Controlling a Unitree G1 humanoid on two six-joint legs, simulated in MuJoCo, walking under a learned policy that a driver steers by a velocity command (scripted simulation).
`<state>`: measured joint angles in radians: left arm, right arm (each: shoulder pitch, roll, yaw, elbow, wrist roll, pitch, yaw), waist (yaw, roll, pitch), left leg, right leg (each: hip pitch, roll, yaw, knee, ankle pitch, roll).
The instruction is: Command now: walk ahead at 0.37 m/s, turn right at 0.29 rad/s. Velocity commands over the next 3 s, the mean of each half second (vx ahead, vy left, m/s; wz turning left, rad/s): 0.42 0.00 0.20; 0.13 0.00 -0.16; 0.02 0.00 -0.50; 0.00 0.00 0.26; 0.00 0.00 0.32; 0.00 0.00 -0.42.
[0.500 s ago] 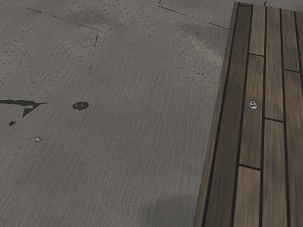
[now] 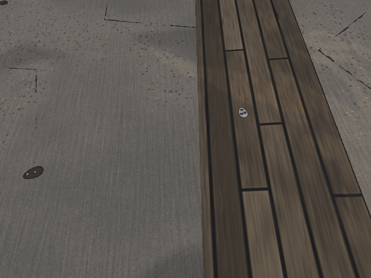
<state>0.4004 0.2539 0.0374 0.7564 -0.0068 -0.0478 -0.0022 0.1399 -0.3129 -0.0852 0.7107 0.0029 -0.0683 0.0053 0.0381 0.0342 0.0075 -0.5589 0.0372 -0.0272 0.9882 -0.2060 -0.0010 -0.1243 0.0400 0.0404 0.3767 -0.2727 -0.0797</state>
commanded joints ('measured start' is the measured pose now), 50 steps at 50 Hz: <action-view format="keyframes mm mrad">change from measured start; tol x32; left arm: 1 5 168 43 -59 2 -22 20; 50 -187 194 65 -229 14 49 32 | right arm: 1 -96 -58 -12 -61 0 -22 8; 13 -275 -27 27 -119 27 -43 78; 19 290 -201 -43 -9 23 -21 40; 50 53 -55 22 26 1 89 -43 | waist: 1 7 -119 32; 13 53 -122 110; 19 -139 180 -454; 24 -22 -54 -18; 50 -45 -185 -141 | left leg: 1 -221 22 -3 -116 167 -27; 16 159 -147 154 -463 130 140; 19 1086 326 -785 -592 -17 466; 28 198 65 -97 -731 741 285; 38 398 93 -65 -464 417 141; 41 15 -152 -28 166 -456 -20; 50 105 -82 -54 -100 -197 -60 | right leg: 1 163 -221 218 -220 198 -109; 11 195 -252 23 -258 371 -78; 16 324 -250 -65 148 1236 -27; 18 -242 -144 -95 767 744 71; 19 -525 54 31 1059 -261 122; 20 -640 -10 129 1111 -215 95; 38 -209 -55 -7 120 316 35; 40 122 -343 385 112 958 -190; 50 -134 -183 360 -70 163 -122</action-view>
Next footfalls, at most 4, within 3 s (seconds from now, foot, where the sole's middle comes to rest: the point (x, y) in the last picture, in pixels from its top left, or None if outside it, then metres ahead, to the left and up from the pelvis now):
0.34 left None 0.36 0.12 -0.78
0.76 right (235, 253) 0.59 -0.06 -0.79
1.20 left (174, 269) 0.53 0.16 -0.79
1.60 right None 0.47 -0.10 -0.79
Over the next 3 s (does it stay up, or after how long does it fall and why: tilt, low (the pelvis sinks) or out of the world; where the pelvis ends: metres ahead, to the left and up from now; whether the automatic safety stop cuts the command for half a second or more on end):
stays up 0.47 0.03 -0.01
